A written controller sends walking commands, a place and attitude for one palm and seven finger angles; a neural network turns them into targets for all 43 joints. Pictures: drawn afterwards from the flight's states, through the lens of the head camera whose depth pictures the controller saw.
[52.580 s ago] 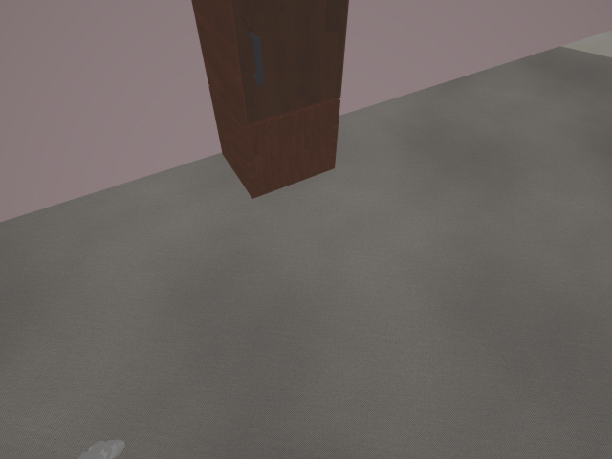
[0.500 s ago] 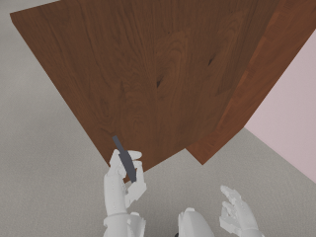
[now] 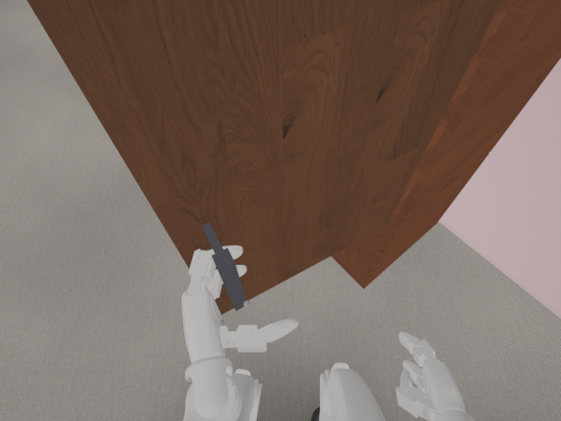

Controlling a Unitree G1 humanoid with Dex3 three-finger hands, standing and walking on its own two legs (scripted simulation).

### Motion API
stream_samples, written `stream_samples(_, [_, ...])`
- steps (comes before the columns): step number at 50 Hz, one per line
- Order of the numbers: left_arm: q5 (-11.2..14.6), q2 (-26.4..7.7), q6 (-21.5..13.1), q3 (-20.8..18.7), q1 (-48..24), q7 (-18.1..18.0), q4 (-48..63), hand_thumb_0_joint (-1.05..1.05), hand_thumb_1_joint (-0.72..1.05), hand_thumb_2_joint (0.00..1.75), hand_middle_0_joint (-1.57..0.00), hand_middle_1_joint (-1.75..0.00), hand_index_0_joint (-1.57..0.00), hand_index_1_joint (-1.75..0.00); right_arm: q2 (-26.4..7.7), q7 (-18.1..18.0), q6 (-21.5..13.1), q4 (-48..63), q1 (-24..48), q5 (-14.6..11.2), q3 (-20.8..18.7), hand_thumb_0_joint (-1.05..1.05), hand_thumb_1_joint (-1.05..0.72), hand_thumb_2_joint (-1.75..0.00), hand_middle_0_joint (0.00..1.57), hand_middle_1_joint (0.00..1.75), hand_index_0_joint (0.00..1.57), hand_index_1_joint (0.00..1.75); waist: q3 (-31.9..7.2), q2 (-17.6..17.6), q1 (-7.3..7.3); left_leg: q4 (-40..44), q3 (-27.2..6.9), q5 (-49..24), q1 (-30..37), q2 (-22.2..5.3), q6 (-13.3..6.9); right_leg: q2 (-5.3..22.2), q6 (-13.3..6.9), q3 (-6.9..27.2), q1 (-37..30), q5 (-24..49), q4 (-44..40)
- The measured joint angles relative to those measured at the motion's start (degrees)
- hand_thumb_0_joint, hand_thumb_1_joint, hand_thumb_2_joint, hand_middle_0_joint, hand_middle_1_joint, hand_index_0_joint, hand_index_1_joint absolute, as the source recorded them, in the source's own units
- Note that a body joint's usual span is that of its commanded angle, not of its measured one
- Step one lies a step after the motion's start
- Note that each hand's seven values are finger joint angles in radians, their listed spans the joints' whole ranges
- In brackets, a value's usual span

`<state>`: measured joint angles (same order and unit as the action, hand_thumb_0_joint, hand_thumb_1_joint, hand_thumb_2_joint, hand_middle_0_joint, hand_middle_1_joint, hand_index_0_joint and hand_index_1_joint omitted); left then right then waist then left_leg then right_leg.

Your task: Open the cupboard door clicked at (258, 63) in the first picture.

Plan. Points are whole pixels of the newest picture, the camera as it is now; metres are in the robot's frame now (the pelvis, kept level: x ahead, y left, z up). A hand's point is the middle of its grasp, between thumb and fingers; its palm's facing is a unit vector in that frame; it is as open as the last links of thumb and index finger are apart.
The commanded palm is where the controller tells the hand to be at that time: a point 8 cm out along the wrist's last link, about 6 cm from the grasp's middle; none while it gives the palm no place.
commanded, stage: open thumb and fingers to let go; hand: left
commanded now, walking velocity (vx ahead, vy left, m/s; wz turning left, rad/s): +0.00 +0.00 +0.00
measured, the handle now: (225, 270) +0.31 +0.09 +0.03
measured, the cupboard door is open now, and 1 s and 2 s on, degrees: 80 81 81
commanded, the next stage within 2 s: slide the hand sideways off the handle in 0.32 s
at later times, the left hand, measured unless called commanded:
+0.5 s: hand (243, 306) +0.27 +0.07 +0.02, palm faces +0.10 -0.99 -0.04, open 15.1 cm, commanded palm +0.23 +0.11 +0.02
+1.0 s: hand (216, 348) +0.22 +0.09 +0.02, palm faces -0.19 -0.98 +0.03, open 16.2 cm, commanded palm +0.19 +0.15 +0.02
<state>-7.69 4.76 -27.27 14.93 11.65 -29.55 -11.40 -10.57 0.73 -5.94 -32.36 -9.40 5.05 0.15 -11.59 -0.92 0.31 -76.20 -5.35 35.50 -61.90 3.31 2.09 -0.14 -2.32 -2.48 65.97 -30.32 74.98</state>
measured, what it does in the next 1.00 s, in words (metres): stands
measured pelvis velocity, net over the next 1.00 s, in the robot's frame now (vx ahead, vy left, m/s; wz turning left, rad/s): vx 0.00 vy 0.03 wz -0.02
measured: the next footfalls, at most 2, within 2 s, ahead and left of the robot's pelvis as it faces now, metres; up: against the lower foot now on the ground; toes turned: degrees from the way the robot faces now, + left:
none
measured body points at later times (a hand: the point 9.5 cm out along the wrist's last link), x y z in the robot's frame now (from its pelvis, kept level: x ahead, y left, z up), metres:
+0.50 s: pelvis +0.00 +0.02 +0.00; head +0.09 +0.02 +0.44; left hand +0.26 +0.12 +0.02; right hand +0.19 -0.19 -0.10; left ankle +0.01 +0.14 -0.61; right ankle +0.05 -0.10 -0.61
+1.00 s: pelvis +0.00 +0.03 -0.02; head +0.09 +0.03 +0.42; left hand +0.22 +0.15 +0.02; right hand +0.20 -0.18 -0.10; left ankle +0.01 +0.14 -0.61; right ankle +0.05 -0.10 -0.61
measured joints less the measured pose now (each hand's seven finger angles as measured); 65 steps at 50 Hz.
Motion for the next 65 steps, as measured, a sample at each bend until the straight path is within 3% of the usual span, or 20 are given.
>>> stream_samples(8, [-0.4, -0.1, 0.8, 0.8, -1.6, -0.7, -1.0, 0.0, -0.44, 0.33, -0.28, -1.01, -0.29, -1.02, 0.3, -0.1, 0.4, 0.4, 0.0, 0.0, 0.3, 0.01, -0.91, -0.9, 0.2, 0.3, 0.2, 0.3, 0.2, -0.1, 0.15, -0.2, 0.4, 0.0, -0.1, 0.1, -0.6, 0.0, 0.6, 0.4, -0.1, 0.3, -0.3])
stream_samples(15, [-0.6, -0.1, 1.2, 1.4, -2.8, -0.6, -1.9, -0.01, -0.49, 0.31, -0.25, -0.72, -0.29, -0.75, 0.8, 0.1, 0.8, 0.4, 0.1, 0.0, 0.7, 0.01, -0.91, -0.9, 0.2, 0.3, 0.2, 0.3, 0.0, 0.1, 0.15, 0.0, 0.6, -0.1, 0.0, 0.1, -1.0, 0.0, 1.0, 0.6, -0.3, 0.6, -0.8])
stream_samples(22, [-0.5, -0.3, 1.9, 1.9, -2.6, -0.6, -1.5, -0.01, -0.5, 0.31, -0.34, -0.59, -0.37, -0.64, 0.8, 0.4, 1.0, 0.7, 0.1, 0.0, 0.8, 0.01, -0.91, -0.9, 0.2, 0.3, 0.2, 0.3, -0.1, -0.1, -0.04, -0.1, 0.8, 0.0, 0.1, 0.1, -1.4, 0.1, 1.4, 0.7, -0.6, 0.6, -1.1])
stream_samples(24, [-0.9, -1.5, 1.8, 1.5, -1.6, 3.1, -0.2, -0.01, -0.5, 0.31, -0.33, -0.55, -0.34, -0.6, 0.5, 0.6, 1.3, 1.4, -0.1, -0.4, 1.0, 0.01, -0.91, -0.9, 0.2, 0.3, 0.2, 0.3, 0.1, 0.0, 0.26, -0.2, 0.8, 0.0, 0.0, 0.4, -1.5, 0.4, 1.5, 0.8, -0.6, 0.5, -0.9])
stream_samples(26, [0.1, -4.5, 1.3, 1.0, -0.4, 11.0, 1.6, -0.01, -0.49, 0.31, -0.3, -0.5, -0.29, -0.54, 0.1, 0.5, 1.8, 2.6, -0.6, -1.0, 0.9, 0.01, -0.91, -0.9, 0.2, 0.3, 0.2, 0.3, 0.4, -0.1, 0.31, -0.6, 0.8, 0.1, -0.1, 0.7, -1.7, 0.7, 1.6, 0.7, -0.5, 0.2, -0.3])
stream_samples(30, [6.4, -10.4, 1.2, 1.1, 1.3, 26.7, 5.7, -0.01, -0.5, 0.31, -0.24, -0.41, -0.19, -0.43, -1.3, 0.0, 2.6, 5.1, -1.2, -2.8, 0.6, 0.01, -0.91, -0.9, 0.2, 0.3, 0.2, 0.3, 1.4, -0.9, 0.53, -2.1, 0.8, 0.7, -0.4, 1.1, -2.2, 1.0, 1.9, 0.8, -0.4, -0.3, 0.8])
stream_samples(33, [10.3, -10.2, 2.3, 1.1, 3.4, 30.8, 8.5, -0.01, -0.5, 0.3, -0.2, -0.36, -0.17, -0.38, -1.9, -0.3, 2.9, 7.2, -1.6, -3.7, 0.3, 0.01, -0.91, -0.9, 0.2, 0.3, 0.2, 0.3, 1.5, -1.2, 0.61, -2.9, 1.5, 1.1, -0.7, 1.0, -2.6, 0.9, 2.4, 1.4, 0.1, -0.5, 1.5])
stream_samples(35, [10.7, -9.0, 2.8, 1.2, 5.1, 30.7, 10.3, -0.01, -0.5, 0.3, -0.18, -0.34, -0.16, -0.35, -2.0, -0.2, 3.0, 8.4, -1.9, -3.8, 0.1, 0.01, -0.91, -0.9, 0.2, 0.3, 0.2, 0.3, 1.3, -1.0, 0.58, -3.3, 2.1, 1.3, -1.1, 1.0, -2.8, 0.8, 2.6, 1.9, 0.6, -0.6, 2.0])
stream_samples(38, [9.0, -7.7, 2.8, 1.5, 7.1, 28.8, 12.1, -0.01, -0.5, 0.3, -0.16, -0.32, -0.16, -0.33, -1.9, 0.0, 3.4, 9.7, -2.1, -3.6, 0.1, 0.01, -0.91, -0.9, 0.2, 0.3, 0.2, 0.3, 0.9, -0.5, 0.5, -4.0, 2.6, 1.6, -1.9, 1.1, -3.0, 0.8, 2.9, 2.4, 1.6, -0.9, 2.9])
stream_samples(43, [6.8, -8.6, 2.8, 1.2, 8.6, 27.8, 13.9, -0.01, -0.5, 0.3, -0.16, -0.3, -0.16, -0.31, -1.3, 0.3, 4.2, 10.6, -2.0, -3.5, 0.5, 0.01, -0.91, -0.9, 0.2, 0.3, 0.2, 0.3, 0.6, 0.0, 0.25, -5.6, 2.6, 2.2, -3.0, 1.0, -3.1, 0.8, 2.9, 2.4, 2.7, -1.3, 4.3])
stream_samples(65, [12.5, -13.3, 2.9, -5.5, 18.0, 35.6, 21.5, -0.01, -0.5, 0.3, -0.15, -0.3, -0.17, -0.3, -1.8, -1.2, 3.5, 11.7, -2.7, -4.5, 0.6, 0.01, -0.91, -0.9, 0.2, 0.3, 0.2, 0.3, -0.1, -0.1, -0.16, -7.2, 1.7, 3.3, -4.1, 0.3, -2.5, 0.1, 2.4, 1.4, 3.6, -2.0, 5.4])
